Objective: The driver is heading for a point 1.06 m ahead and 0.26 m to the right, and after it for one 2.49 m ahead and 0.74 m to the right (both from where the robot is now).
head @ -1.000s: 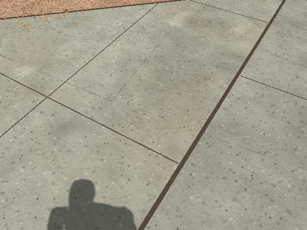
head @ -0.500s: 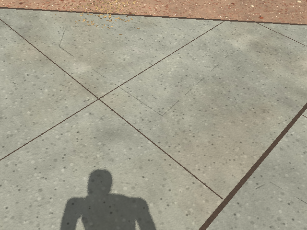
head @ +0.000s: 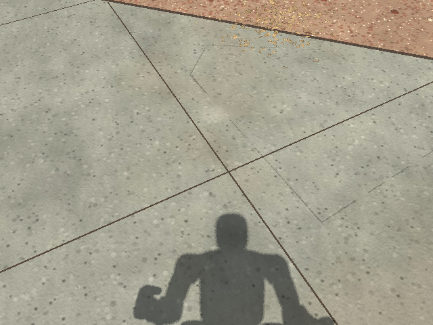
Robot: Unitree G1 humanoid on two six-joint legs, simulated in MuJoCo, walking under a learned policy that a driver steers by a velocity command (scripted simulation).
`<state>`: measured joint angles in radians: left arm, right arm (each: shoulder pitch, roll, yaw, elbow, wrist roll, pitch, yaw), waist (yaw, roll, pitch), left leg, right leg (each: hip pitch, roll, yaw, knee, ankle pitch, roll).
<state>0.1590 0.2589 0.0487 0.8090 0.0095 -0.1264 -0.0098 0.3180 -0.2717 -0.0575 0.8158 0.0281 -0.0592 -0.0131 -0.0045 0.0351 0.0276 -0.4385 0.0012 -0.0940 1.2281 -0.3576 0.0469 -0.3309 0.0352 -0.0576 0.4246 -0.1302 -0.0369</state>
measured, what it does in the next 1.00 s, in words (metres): walks ahead, turning right: left foot, then right foot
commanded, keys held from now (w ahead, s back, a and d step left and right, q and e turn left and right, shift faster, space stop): w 0.08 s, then w+e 0.92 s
